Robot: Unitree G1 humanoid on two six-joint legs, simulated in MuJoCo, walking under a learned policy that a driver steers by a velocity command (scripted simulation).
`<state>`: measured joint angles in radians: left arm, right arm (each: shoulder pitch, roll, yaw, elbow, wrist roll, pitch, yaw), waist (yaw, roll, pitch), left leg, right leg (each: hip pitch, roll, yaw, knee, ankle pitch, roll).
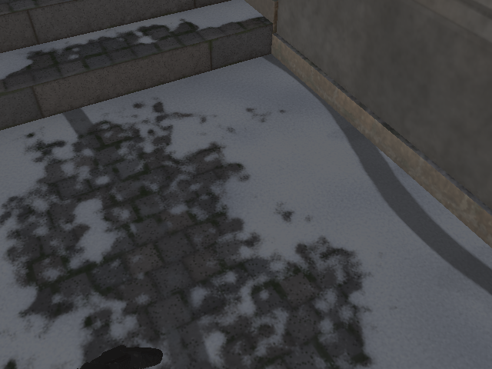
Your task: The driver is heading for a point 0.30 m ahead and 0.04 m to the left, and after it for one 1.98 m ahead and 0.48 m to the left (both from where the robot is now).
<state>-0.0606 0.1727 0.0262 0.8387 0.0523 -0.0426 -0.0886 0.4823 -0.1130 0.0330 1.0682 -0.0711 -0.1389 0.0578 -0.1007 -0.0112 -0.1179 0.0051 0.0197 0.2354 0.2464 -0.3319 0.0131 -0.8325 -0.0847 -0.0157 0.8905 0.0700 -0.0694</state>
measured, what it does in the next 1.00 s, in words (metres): walks ahead: right foot, then left foot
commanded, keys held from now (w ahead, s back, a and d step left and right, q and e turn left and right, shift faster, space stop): w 0.10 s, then no key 0.90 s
